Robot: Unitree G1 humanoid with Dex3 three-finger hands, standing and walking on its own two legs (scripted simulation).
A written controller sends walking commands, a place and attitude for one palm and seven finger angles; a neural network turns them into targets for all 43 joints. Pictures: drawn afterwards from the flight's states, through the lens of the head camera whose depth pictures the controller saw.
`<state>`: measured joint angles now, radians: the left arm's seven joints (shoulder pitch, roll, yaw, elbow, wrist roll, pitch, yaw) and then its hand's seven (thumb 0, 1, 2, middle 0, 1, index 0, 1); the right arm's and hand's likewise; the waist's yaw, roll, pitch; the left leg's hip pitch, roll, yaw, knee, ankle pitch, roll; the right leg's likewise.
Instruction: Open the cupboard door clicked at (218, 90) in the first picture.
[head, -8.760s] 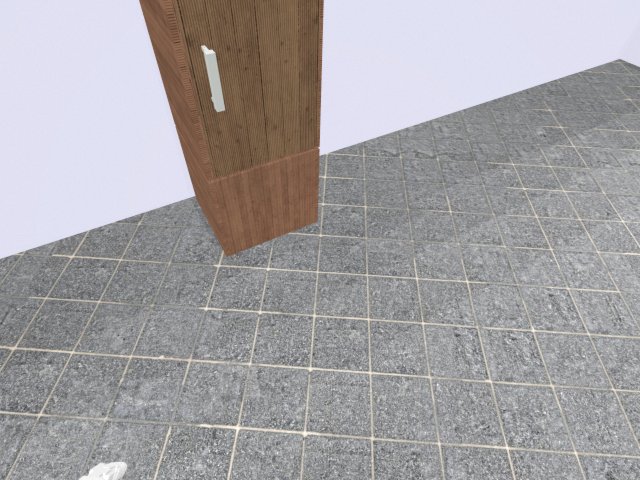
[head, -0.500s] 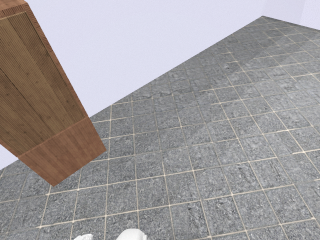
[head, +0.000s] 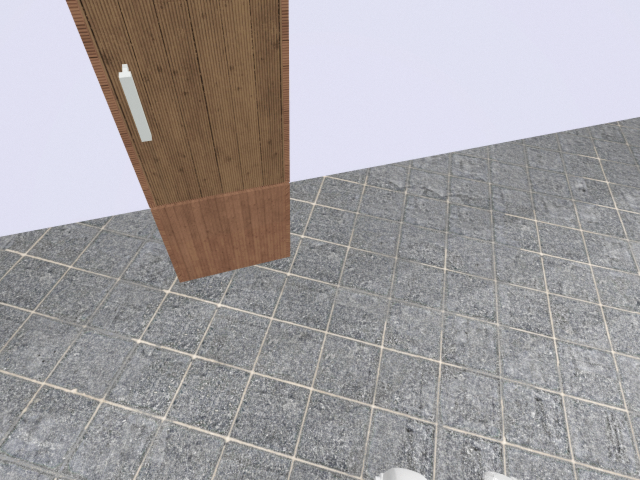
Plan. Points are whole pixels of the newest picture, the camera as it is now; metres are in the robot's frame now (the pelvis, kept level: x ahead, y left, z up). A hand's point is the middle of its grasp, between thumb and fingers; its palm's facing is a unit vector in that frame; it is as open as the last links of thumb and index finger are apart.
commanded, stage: turn to face it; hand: left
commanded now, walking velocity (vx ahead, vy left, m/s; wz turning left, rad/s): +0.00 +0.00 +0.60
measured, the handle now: (136, 103) +0.81 +0.47 -0.01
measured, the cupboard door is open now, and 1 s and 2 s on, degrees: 0 0 0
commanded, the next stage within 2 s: take the last steps up to it in 0.56 s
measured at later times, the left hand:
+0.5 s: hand out of the picture -0.01 +0.16 -0.15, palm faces +0.30 -0.92 -0.27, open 7.4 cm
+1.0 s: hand out of the picture -0.08 +0.21 -0.17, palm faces +0.38 -0.91 -0.19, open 7.4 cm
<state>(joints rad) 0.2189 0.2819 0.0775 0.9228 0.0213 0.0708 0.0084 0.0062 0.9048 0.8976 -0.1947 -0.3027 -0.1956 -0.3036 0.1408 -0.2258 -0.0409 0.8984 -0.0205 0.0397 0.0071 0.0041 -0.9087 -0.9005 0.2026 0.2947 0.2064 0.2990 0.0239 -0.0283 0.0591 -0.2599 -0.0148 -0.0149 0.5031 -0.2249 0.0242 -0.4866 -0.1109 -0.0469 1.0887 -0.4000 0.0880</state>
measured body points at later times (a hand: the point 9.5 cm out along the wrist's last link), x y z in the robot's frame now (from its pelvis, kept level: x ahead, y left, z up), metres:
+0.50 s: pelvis -0.02 -0.04 +0.00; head +0.00 -0.06 +0.45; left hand -0.03 +0.21 -0.13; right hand +0.10 -0.28 -0.15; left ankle -0.08 +0.10 -0.67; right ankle +0.01 -0.15 -0.74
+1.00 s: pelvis -0.03 +0.01 +0.01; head -0.05 +0.03 +0.46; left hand -0.10 +0.26 -0.15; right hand +0.07 -0.20 -0.13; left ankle -0.09 +0.08 -0.74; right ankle +0.02 -0.13 -0.65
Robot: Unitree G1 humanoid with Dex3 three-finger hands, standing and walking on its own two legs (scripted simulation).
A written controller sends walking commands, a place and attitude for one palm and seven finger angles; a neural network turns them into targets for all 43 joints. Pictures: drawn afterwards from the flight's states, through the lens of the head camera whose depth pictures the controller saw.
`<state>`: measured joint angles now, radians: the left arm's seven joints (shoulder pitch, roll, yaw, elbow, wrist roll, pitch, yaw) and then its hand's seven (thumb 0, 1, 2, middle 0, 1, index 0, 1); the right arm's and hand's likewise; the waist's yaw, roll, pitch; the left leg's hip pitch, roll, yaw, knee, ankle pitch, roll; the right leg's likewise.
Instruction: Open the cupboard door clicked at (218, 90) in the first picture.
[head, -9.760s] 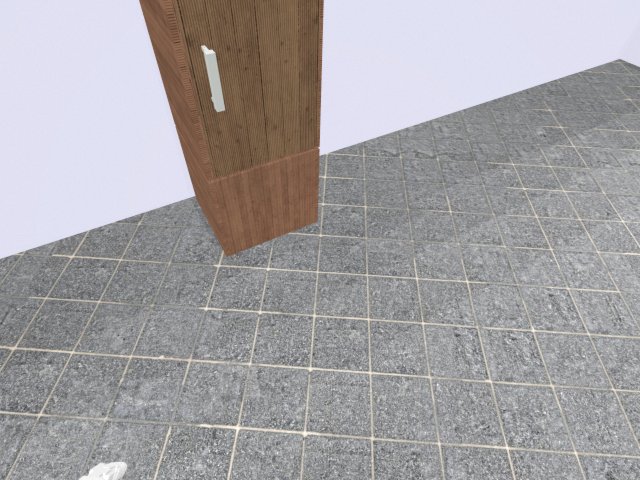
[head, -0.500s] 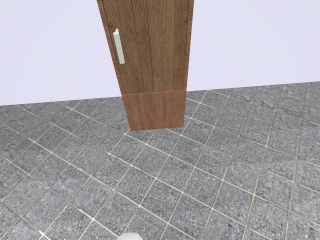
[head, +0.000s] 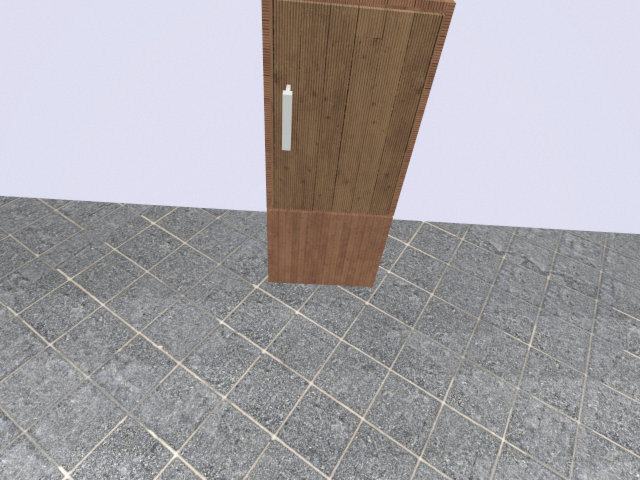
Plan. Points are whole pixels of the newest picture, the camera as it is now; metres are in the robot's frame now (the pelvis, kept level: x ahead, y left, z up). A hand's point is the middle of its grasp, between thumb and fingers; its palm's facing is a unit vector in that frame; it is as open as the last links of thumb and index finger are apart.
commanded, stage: take the last steps up to it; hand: left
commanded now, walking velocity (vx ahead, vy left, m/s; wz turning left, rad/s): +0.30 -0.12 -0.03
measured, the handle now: (287, 117) +0.95 +0.14 -0.02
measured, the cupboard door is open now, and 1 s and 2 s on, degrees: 0 0 0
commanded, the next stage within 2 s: come to a stop and stand still in 1.02 s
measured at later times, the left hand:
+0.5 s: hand out of the picture +0.17 +0.07 -0.17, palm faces +0.07 -0.97 -0.25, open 7.2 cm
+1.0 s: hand (281, 438) +0.23 +0.06 -0.19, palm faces +0.15 -0.98 -0.15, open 7.4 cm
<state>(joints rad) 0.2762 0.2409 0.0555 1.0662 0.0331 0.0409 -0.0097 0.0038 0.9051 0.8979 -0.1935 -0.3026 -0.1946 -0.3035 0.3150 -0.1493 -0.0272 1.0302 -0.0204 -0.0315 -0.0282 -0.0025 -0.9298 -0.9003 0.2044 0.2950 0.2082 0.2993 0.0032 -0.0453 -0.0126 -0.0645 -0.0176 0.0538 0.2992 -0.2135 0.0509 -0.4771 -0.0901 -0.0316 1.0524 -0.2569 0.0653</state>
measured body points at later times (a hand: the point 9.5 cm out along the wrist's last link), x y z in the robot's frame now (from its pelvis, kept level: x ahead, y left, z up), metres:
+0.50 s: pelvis +0.13 -0.12 -0.01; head +0.13 -0.14 +0.44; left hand +0.17 +0.12 -0.15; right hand +0.12 -0.36 -0.17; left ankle +0.12 +0.02 -0.66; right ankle +0.13 -0.20 -0.75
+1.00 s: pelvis +0.32 -0.09 -0.02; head +0.34 -0.08 +0.43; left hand +0.23 +0.12 -0.18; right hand +0.43 -0.30 -0.16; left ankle +0.35 +0.00 -0.75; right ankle +0.25 -0.21 -0.66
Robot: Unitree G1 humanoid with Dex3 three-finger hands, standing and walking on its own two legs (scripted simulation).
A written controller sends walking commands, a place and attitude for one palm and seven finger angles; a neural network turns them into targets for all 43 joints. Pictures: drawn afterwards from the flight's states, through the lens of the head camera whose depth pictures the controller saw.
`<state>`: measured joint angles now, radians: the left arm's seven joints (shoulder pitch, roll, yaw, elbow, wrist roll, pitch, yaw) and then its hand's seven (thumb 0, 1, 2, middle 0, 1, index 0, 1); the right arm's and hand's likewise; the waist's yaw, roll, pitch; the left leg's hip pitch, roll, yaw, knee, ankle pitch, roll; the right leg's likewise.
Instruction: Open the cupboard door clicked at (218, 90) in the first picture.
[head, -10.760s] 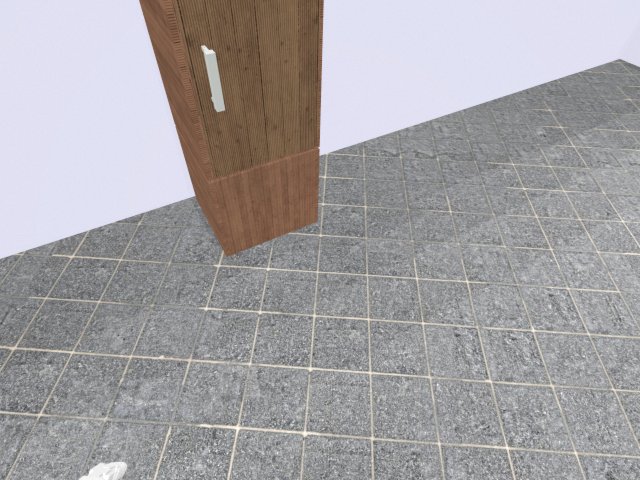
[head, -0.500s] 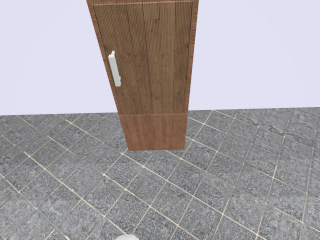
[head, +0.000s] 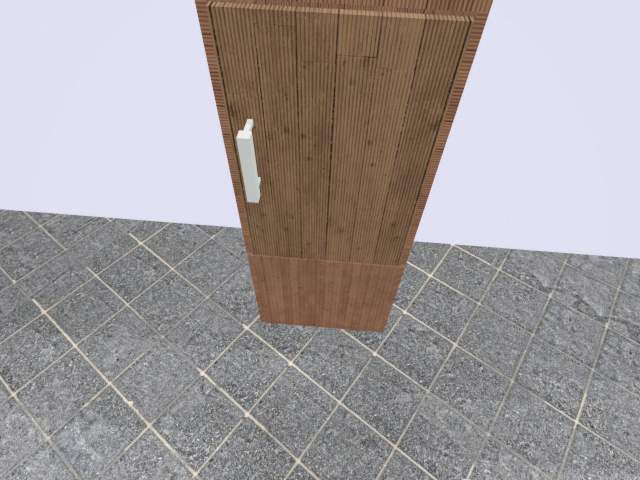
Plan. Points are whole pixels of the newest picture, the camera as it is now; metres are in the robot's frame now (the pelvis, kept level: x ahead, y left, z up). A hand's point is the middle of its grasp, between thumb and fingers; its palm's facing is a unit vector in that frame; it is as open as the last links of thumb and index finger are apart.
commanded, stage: take the last steps up to it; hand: left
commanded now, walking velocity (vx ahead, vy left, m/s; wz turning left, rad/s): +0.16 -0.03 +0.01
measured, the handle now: (251, 162) +0.64 +0.20 -0.01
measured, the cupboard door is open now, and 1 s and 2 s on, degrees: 0 0 0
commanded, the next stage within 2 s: come to a stop and stand still in 0.02 s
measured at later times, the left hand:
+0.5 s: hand (224, 463) +0.16 +0.15 -0.15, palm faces +0.07 -0.96 -0.26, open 7.3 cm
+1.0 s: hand out of the picture +0.03 +0.19 -0.16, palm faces +0.04 -0.98 -0.20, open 7.4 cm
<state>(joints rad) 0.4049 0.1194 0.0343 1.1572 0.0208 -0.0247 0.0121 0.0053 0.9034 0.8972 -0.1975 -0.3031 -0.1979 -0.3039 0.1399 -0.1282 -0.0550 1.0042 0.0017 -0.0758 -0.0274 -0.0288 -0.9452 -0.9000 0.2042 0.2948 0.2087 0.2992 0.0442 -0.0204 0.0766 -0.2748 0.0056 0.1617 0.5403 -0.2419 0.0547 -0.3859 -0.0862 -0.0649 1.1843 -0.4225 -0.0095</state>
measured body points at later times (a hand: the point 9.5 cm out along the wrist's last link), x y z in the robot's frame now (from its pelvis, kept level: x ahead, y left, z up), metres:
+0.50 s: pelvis +0.07 -0.03 +0.00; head +0.11 -0.06 +0.45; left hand +0.16 +0.20 -0.13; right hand +0.11 -0.27 -0.17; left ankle +0.03 +0.11 -0.66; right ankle +0.15 -0.15 -0.73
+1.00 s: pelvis +0.05 +0.00 +0.01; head +0.07 +0.00 +0.46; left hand +0.03 +0.24 -0.15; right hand +0.04 -0.22 -0.14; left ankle +0.03 +0.13 -0.73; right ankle +0.01 -0.11 -0.71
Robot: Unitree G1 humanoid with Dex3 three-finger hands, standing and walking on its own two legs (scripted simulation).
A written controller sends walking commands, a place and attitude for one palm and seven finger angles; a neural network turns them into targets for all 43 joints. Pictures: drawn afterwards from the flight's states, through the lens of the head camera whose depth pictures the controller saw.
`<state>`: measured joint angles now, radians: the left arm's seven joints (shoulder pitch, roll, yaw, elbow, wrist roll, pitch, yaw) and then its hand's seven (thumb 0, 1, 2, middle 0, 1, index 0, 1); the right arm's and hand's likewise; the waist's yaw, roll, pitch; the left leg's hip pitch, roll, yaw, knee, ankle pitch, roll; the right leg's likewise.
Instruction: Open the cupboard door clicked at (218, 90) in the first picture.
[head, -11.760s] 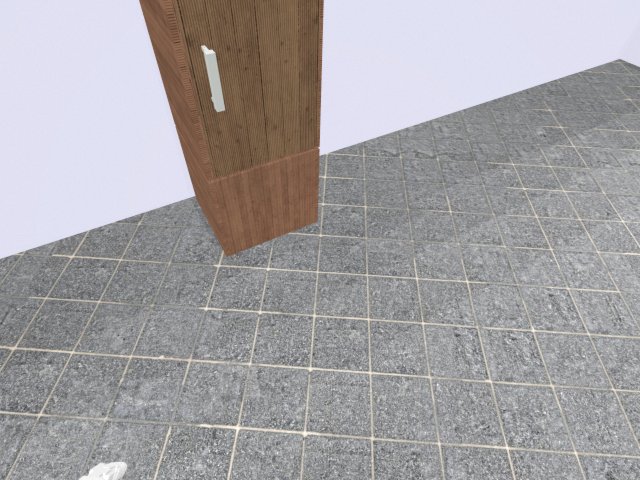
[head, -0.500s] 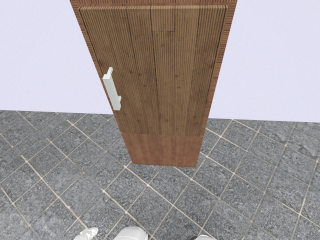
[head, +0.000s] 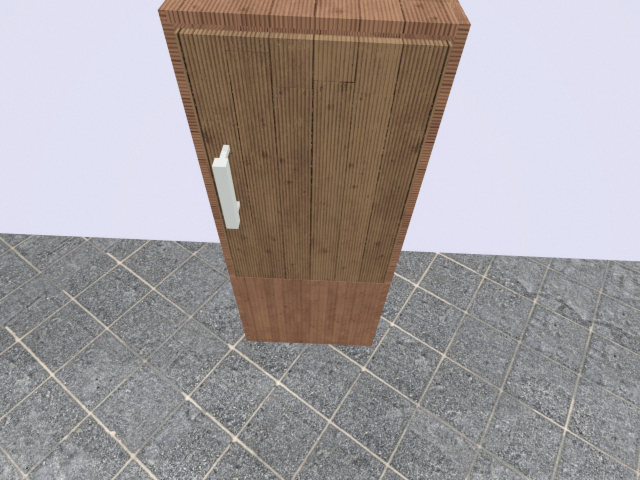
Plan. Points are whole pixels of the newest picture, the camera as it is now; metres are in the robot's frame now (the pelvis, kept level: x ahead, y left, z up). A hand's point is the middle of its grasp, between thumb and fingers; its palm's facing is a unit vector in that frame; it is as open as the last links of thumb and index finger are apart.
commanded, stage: come to a stop and stand still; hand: left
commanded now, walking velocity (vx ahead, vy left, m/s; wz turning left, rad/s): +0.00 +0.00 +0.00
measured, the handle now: (229, 188) +0.59 +0.19 -0.02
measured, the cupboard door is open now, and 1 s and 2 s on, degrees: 0 0 0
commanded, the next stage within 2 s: look again from close up in 0.84 s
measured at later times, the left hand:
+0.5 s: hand out of the picture +0.03 +0.14 -0.18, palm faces +0.03 -0.97 -0.23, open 7.3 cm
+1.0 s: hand out of the picture +0.01 +0.11 -0.18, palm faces +0.04 -0.98 -0.21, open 7.4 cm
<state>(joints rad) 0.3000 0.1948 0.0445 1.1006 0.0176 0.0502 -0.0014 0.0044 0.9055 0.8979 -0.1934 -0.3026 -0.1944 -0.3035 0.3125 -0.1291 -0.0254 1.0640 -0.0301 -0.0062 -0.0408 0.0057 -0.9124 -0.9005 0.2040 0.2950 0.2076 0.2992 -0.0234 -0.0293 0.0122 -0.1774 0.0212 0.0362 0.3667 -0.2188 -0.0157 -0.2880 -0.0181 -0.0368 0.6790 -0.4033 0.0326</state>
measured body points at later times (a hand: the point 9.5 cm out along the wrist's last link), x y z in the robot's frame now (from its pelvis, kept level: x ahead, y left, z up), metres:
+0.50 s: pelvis +0.02 -0.04 -0.01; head +0.03 -0.06 +0.44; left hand +0.03 +0.19 -0.16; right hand +0.05 -0.27 -0.17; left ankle +0.00 +0.08 -0.74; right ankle -0.03 -0.12 -0.74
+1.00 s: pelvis +0.02 -0.07 -0.01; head +0.02 -0.08 +0.44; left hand +0.01 +0.16 -0.16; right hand +0.02 -0.28 -0.17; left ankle +0.00 +0.08 -0.74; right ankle -0.03 -0.12 -0.74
